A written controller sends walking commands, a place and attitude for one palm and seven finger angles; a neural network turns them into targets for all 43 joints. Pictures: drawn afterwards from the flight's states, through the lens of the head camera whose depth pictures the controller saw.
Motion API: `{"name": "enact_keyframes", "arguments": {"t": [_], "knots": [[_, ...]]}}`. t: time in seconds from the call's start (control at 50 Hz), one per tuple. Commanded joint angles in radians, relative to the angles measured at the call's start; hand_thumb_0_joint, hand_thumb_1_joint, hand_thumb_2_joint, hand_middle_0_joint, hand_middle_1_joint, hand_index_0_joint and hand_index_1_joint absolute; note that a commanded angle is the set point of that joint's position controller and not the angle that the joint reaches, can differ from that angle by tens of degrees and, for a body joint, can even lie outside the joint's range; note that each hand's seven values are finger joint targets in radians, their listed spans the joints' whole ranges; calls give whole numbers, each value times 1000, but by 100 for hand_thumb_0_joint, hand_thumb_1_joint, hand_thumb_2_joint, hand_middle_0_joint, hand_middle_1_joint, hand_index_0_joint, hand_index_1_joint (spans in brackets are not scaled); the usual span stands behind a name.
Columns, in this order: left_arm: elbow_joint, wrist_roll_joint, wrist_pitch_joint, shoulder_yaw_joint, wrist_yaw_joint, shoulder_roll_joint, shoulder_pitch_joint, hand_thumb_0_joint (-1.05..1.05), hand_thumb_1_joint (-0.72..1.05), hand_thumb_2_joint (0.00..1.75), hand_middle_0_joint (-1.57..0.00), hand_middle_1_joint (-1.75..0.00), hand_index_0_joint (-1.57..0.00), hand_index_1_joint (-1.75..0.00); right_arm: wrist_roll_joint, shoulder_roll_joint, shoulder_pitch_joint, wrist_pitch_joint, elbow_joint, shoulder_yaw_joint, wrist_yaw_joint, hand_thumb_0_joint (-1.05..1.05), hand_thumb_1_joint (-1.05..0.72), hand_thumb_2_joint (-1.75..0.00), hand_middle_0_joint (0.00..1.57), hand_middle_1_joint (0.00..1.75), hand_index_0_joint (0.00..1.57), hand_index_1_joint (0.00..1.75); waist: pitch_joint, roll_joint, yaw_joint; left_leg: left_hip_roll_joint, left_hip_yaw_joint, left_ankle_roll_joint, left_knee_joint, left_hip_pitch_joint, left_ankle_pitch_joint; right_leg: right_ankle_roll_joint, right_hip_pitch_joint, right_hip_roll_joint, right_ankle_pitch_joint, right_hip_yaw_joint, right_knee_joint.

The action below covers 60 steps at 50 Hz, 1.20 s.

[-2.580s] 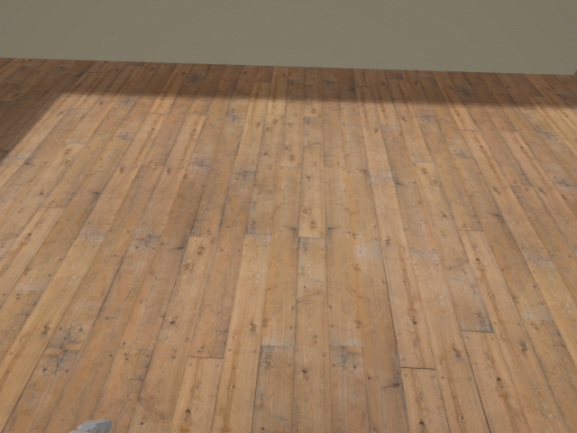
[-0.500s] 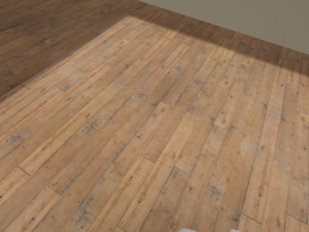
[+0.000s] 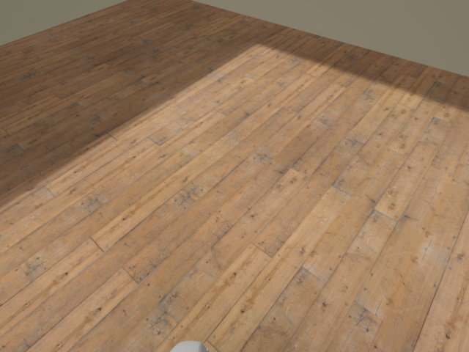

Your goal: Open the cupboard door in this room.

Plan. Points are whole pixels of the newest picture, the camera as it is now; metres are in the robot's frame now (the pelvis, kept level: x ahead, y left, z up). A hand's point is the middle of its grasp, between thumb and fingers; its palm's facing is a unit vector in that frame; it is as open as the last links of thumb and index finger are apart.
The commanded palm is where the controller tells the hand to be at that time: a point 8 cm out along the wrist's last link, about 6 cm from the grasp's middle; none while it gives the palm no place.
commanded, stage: turn or walk to find it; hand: left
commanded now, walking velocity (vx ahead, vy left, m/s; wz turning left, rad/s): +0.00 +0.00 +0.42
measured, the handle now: out of the picture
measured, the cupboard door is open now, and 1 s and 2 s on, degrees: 0 0 0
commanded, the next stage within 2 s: none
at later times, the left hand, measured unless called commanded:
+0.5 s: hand out of the picture +0.01 +0.26 -0.17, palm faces +0.23 -0.94 -0.24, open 7.4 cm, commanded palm none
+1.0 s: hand out of the picture -0.08 +0.20 -0.16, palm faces +0.42 -0.88 -0.24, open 7.4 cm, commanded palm none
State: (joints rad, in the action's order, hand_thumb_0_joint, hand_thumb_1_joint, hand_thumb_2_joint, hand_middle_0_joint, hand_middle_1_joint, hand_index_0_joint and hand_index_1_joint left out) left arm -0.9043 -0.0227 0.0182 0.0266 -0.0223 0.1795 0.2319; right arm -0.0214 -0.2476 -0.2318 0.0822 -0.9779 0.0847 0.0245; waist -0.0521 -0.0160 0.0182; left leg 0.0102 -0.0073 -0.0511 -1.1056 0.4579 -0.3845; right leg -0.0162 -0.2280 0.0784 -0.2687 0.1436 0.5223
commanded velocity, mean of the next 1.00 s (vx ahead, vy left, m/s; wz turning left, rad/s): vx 0.00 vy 0.00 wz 0.42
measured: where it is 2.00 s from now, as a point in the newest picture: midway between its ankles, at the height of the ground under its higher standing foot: outside the picture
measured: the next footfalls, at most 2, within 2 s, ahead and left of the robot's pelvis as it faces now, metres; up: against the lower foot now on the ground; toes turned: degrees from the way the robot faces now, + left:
left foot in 0.18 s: +0.01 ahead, +0.14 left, +0.00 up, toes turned +10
right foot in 0.64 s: +0.04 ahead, -0.09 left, +0.00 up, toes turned +11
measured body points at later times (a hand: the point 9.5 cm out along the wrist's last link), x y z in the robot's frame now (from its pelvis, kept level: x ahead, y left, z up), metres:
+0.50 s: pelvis -0.02 +0.04 +0.00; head +0.00 +0.06 +0.45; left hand -0.01 +0.31 -0.15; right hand +0.09 -0.18 -0.14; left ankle -0.03 +0.14 -0.74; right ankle -0.01 -0.11 -0.68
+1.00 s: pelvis -0.05 +0.00 +0.00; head -0.02 +0.01 +0.45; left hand -0.10 +0.25 -0.14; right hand +0.11 -0.22 -0.15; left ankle -0.12 +0.13 -0.69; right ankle +0.00 -0.10 -0.74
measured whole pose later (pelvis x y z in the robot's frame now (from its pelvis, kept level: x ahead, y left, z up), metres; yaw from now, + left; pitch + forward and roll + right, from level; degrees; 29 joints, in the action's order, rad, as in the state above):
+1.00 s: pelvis -0.05 +0.00 +0.00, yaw +24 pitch -1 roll +1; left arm -0.94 -0.03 0.01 0.03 -0.02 0.19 0.25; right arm -0.01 -0.24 -0.20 0.08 -1.00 0.07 0.02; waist -0.08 0.01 -0.01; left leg 0.04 0.03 -0.07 -0.87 0.36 -0.45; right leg -0.01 -0.22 0.11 -0.29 0.20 0.53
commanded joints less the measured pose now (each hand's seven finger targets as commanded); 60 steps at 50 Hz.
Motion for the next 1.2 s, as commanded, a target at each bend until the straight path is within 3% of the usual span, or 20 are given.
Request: {"name": "enact_keyframes", "arguments": {"t": [0.0,0.08,0.12,0.14,0.16,0.18,0.22,0.3,0.48,0.58,0.6,0.64,0.7,0.76,0.94,1.02,1.04,1.06,1.08,1.18], "knots": [[41,-10,-21,64,-16,220,47,0,90,90,-20,-30,-20,-30,5,-42,86,-29,83,1,-4,0,-90,-90,20,30,20,30,17,174,-58,22,41,-7,182,12,-79,-127,80,265,208,-172,-203],[20,-11,-14,74,-13,251,60,0,90,90,-20,-30,-20,-30,14,-34,60,-44,79,-10,-10,0,-90,-90,20,30,20,30,83,211,-54,5,92,8,390,-96,-71,-121,112,275,374,-139,-112],[16,-2,-7,74,-10,238,37,0,90,90,-20,-30,-20,-30,12,-48,-9,-55,62,-9,-14,0,-90,-90,20,30,20,30,105,165,-13,7,94,20,614,-240,93,-52,50,246,349,-70,-7],[21,8,1,69,-7,207,42,0,90,90,-20,-30,-20,-30,10,-95,-42,-65,53,1,-13,0,-90,-90,20,30,20,30,131,34,7,71,19,44,724,-376,225,5,-61,197,237,-18,119],[56,13,7,57,1,143,42,0,90,90,-20,-30,-20,-30,0,-198,-64,-71,62,22,-17,0,-90,-90,20,30,20,30,114,-257,17,323,-312,153,775,-455,496,85,-308,62,-189,41,314],[79,2,15,45,-1,132,-22,0,90,90,-20,-30,-20,-30,1,-235,-97,-65,53,33,-25,0,-90,-90,20,30,20,30,98,-235,46,410,-362,245,793,-397,607,84,-338,35,-360,-36,482],[55,2,23,55,-4,146,-80,0,90,90,-20,-30,-20,-30,-1,-174,-61,-71,43,17,-45,0,-90,-90,20,30,20,30,52,-214,36,318,-290,223,789,-318,549,79,-349,41,-256,-130,600],[2,6,18,57,10,141,-5,0,90,90,-20,-30,-20,-30,6,-134,18,-84,73,-2,-50,0,-90,-90,20,30,20,30,65,-123,-15,219,-163,202,781,-338,604,97,-305,31,-120,-119,580],[44,11,18,49,1,113,-73,0,90,90,-20,-30,-20,-30,-4,-149,-18,-68,70,16,-44,0,-90,-90,20,30,20,30,54,-122,20,222,-275,234,774,-325,515,96,-211,-12,-179,-118,326],[33,16,-2,49,-6,116,29,0,90,90,-20,-30,-20,-30,-1,-147,28,-60,87,22,-36,0,-90,-90,20,30,20,30,97,-109,-31,165,-290,187,681,-217,493,78,24,-48,-19,-96,-16],[30,13,-12,54,-10,145,63,0,90,90,-20,-30,-20,-30,7,-127,31,-61,92,22,-31,0,-90,-90,20,30,20,30,108,-41,-48,123,-262,141,617,-140,396,72,139,-12,82,-122,-149],[45,-5,-22,73,-17,278,71,0,90,90,-20,-30,-20,-30,9,-42,23,-58,131,12,-24,0,-90,-90,20,30,20,30,72,314,-57,-82,-37,29,238,118,-175,-99,182,386,201,-474,-260],[78,3,-17,63,-19,200,-55,0,90,90,-20,-30,-20,-30,-2,-85,27,-25,85,28,-12,0,-90,-90,20,30,20,30,-31,155,-8,-2,-79,29,-78,86,-60,-115,-61,293,-20,-359,-302],[75,2,-31,49,-17,166,-58,0,90,90,-20,-30,-20,-30,-3,-61,-15,-26,54,17,-5,0,-90,-90,20,30,20,30,5,156,4,13,-29,-5,-81,92,26,-95,36,219,178,-187,-235],[7,-11,-21,71,-14,235,64,0,90,90,-20,-30,-20,-30,12,-36,98,-37,77,-8,-9,0,-90,-90,20,30,20,30,62,213,-65,20,67,-8,292,-36,-91,-132,145,278,443,-131,-136],[-5,-2,-9,75,-10,238,32,0,90,90,-20,-30,-20,-30,12,-51,17,-53,61,-10,-14,0,-90,-90,20,30,20,30,96,176,-13,8,104,14,607,-236,106,-53,73,252,396,-50,-7],[0,7,-2,71,-7,215,37,0,90,90,-20,-30,-20,-30,9,-94,-17,-62,53,-1,-13,0,-90,-90,20,30,20,30,119,69,8,57,47,34,712,-364,237,0,-29,212,281,-7,107],[32,13,5,64,0,149,56,0,90,90,-20,-30,-20,-30,0,-196,-37,-70,62,21,-16,0,-90,-90,20,30,20,30,127,-226,14,299,-271,139,759,-474,493,76,-270,83,-122,46,300],[64,4,10,47,0,131,2,0,90,90,-20,-30,-20,-30,2,-245,-77,-62,58,31,-20,0,-90,-90,20,30,20,30,112,-254,42,415,-343,244,784,-412,601,83,-315,41,-385,-14,464],[7,4,20,58,10,142,-9,0,90,90,-20,-30,-20,-30,2,-144,57,-77,84,-2,-45,0,-90,-90,20,30,20,30,33,-143,-15,229,-181,199,799,-285,498,91,-297,40,-137,-117,597]]}}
